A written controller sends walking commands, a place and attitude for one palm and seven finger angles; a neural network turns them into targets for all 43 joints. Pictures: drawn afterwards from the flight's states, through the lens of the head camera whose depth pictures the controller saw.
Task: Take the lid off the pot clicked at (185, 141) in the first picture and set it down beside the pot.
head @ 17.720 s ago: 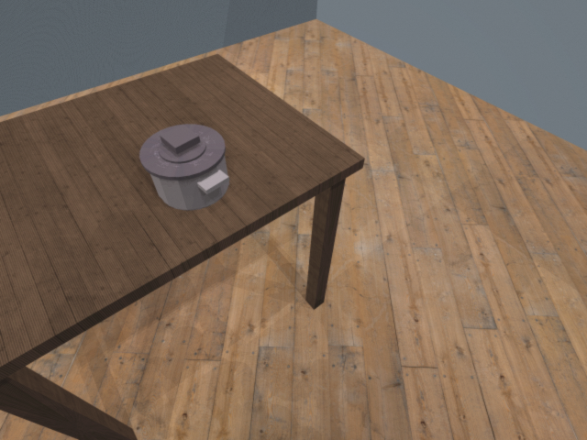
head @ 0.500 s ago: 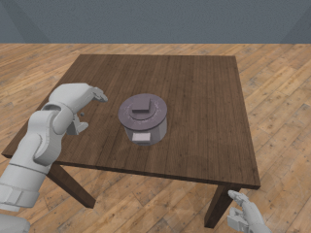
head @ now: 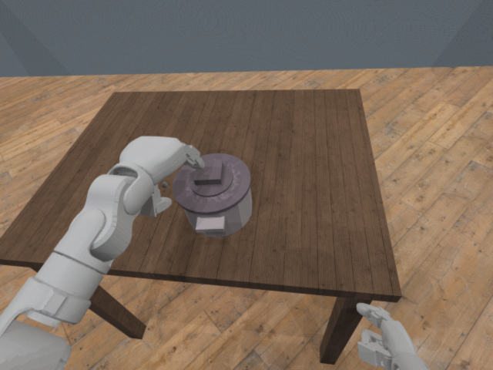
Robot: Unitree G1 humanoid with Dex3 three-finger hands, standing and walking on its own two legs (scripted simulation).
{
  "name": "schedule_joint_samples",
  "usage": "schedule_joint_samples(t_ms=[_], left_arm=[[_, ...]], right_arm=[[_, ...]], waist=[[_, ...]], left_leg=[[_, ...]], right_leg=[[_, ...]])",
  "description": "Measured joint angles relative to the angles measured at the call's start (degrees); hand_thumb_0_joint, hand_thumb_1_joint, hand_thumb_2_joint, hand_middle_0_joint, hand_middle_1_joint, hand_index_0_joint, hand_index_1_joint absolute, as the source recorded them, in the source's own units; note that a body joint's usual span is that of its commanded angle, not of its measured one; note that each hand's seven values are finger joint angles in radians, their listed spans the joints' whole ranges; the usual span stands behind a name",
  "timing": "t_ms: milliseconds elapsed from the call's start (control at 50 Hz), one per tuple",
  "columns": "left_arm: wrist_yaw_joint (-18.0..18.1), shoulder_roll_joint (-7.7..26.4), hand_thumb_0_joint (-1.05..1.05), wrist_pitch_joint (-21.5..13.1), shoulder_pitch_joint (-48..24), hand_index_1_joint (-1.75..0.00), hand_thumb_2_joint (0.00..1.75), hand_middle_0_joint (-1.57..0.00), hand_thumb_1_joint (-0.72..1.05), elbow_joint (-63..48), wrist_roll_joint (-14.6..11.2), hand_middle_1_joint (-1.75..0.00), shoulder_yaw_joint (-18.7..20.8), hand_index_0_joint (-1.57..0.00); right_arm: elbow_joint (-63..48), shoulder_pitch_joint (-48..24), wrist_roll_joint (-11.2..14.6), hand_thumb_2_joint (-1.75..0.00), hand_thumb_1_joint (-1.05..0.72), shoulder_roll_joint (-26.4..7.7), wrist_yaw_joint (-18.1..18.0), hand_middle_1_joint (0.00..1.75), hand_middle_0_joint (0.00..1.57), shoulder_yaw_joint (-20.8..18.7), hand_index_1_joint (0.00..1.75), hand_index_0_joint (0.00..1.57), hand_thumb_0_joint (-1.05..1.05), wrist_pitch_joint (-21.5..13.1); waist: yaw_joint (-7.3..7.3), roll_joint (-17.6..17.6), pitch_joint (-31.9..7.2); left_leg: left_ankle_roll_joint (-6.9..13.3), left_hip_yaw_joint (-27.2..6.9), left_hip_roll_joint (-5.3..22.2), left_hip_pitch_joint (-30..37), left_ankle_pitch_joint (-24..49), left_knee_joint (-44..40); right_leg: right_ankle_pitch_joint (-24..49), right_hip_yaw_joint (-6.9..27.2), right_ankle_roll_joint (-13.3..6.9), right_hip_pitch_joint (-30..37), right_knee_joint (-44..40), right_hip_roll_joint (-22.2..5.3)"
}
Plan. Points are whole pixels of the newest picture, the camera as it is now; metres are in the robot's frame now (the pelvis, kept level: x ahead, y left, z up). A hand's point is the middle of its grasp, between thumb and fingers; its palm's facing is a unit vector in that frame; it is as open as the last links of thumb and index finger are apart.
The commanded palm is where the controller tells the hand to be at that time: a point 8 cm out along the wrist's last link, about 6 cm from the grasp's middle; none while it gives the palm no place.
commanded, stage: move the open hand above the knob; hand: left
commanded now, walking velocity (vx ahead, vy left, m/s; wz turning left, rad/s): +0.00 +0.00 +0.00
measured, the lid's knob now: (209, 172) +0.45 +0.10 +0.07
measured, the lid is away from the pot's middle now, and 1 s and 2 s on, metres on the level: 0.00 0.00 0.00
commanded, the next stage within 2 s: lower the open fingers around the knob in 1.42 s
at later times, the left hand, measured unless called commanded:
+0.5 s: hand (190, 161) +0.42 +0.12 +0.13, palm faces -0.22 -0.03 -0.97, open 10.0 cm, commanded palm +0.41 +0.12 +0.20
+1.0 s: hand (189, 153) +0.43 +0.12 +0.14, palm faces -0.18 -0.05 -0.98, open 9.9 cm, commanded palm +0.40 +0.12 +0.20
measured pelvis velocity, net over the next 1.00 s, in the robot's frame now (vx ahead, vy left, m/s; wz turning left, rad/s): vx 0.01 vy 0.00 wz -0.01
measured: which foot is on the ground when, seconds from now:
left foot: down 0.00-1.00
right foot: down 0.00-1.00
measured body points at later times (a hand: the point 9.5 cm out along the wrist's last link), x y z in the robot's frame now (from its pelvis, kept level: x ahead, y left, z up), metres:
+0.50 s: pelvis +0.01 +0.00 +0.00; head +0.02 -0.05 +0.45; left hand +0.42 +0.12 +0.18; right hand +0.18 -0.23 -0.12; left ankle +0.04 +0.12 -0.74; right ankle -0.03 -0.12 -0.74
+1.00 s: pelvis +0.01 +0.00 +0.00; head +0.02 -0.04 +0.45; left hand +0.43 +0.12 +0.20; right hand +0.20 -0.23 -0.11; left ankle +0.04 +0.12 -0.74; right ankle -0.03 -0.12 -0.74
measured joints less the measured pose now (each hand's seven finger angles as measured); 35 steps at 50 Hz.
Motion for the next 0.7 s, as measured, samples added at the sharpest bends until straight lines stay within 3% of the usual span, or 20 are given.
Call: schedule_joint_samples(t_ms=[100, 180, 260, 340, 440, 500, 580, 640, 700], left_arm=[[1.8, -1.2, 0.0, 2.3, -5.0, -0.09, 1.4, -0.86, -0.26, 7.1, -0.6, -0.08, 2.1, -0.85], [0.5, -3.4, 0.0, 5.0, -5.0, -0.08, 1.4, -0.85, -0.26, 8.3, -0.1, -0.08, -0.2, -0.85], [-0.7, -3.9, 0.0, 3.5, -5.9, -0.09, 1.4, -0.85, -0.26, 6.4, 0.4, -0.08, -3.8, -0.85], [1.4, -4.0, 0.0, 1.5, -9.3, -0.09, 1.4, -0.86, -0.26, 9.1, 0.1, -0.08, -2.8, -0.85], [3.4, -6.6, 0.0, 5.0, -12.6, -0.09, 1.4, -0.85, -0.26, 15.1, 0.7, -0.08, -1.5, -0.85], [2.4, -7.5, 0.0, 6.5, -12.1, -0.08, 1.4, -0.85, -0.26, 15.0, 1.3, -0.08, -3.5, -0.85], [1.5, -7.8, 0.0, 5.7, -13.1, -0.09, 1.4, -0.85, -0.26, 13.9, 1.4, -0.08, -6.2, -0.85], [2.7, -7.6, 0.0, 4.1, -14.4, -0.09, 1.4, -0.86, -0.26, 15.6, 0.8, -0.08, -3.8, -0.85], [3.9, -7.9, 0.0, 5.2, -16.2, -0.09, 1.4, -0.86, -0.26, 19.8, 1.0, -0.08, -2.0, -0.85]], right_arm=[[1.0, 0.3, 0.6, -0.9, -0.91, 0.2, -0.1, 0.29, 0.2, -0.5, 0.32, 0.24, 0.01, 0.2], [0.5, 0.7, 1.0, -0.9, -0.91, -0.3, 0.6, 0.29, 0.2, -1.1, 0.31, 0.22, 0.01, 1.2], [0.8, 0.1, 0.6, -0.9, -0.91, -0.4, 0.0, 0.29, 0.2, -1.1, 0.31, 0.21, 0.01, 1.0], [1.7, 0.0, 0.4, -0.9, -0.91, 0.0, -0.8, 0.29, 0.2, -0.7, 0.31, 0.22, 0.01, 0.3], [1.8, 1.0, 0.9, -0.9, -0.91, 0.2, 0.5, 0.29, 0.2, -1.1, 0.3, 0.21, 0.01, 1.0], [1.5, 1.3, 0.9, -0.9, -0.91, 0.2, 1.0, 0.29, 0.2, -1.3, 0.3, 0.2, 0.01, 1.8], [2.1, 1.0, 0.7, -0.9, -0.91, 0.2, 0.3, 0.29, 0.2, -1.4, 0.3, 0.2, 0.01, 1.6], [2.7, 0.7, 0.5, -0.9, -0.91, 0.3, -0.5, 0.29, 0.2, -0.9, 0.3, 0.2, 0.01, 0.9], [2.8, 1.1, 0.8, -0.9, -0.91, 0.4, -0.3, 0.29, 0.2, -0.7, 0.3, 0.2, 0.01, 0.7]], waist=[[0.17, 0.1, -1.3], [0.06, 0.4, -1.8], [-0.48, 0.0, -0.9], [-0.83, -0.5, -1.1], [-0.78, -0.4, -2.3], [-0.98, -0.2, -2.4], [-1.34, -0.3, -1.8], [-1.65, -0.4, -2.0], [-1.63, -0.6, -2.8]], left_leg=[[-0.2, 0.1, 0.1, -0.6, 0.0, -0.1], [0.0, 0.1, -0.1, -1.0, -0.2, 0.1], [0.2, 0.1, -0.3, -0.8, -0.5, 0.5], [0.1, 0.4, -0.3, -0.6, -0.6, 0.2], [0.0, 0.7, -0.2, -1.5, -0.7, 0.1], [0.1, 0.7, -0.2, -1.9, -0.9, 0.5], [0.3, 0.5, -0.3, -1.9, -1.2, 0.9], [0.2, 0.9, -0.2, -1.5, -1.3, 0.6], [0.1, 1.1, -0.1, -1.6, -1.2, 0.2]], right_leg=[[0.0, 0.1, -0.1, -0.7, 0.1, 0.0], [-0.2, 0.1, 0.1, -1.0, 0.1, -0.1], [-0.6, 0.1, 0.1, -0.8, 0.6, -0.3], [-0.7, 0.4, 0.1, -1.0, 0.6, -0.3], [-0.6, 0.7, 0.1, -1.9, 0.5, -0.2], [-0.8, 0.7, 0.2, -2.2, 0.7, -0.2], [-1.1, 0.5, 0.2, -2.0, 0.9, -0.3], [-1.1, 0.9, 0.2, -1.9, 0.8, -0.3], [-1.1, 1.2, 0.2, -2.2, 0.7, -0.2]])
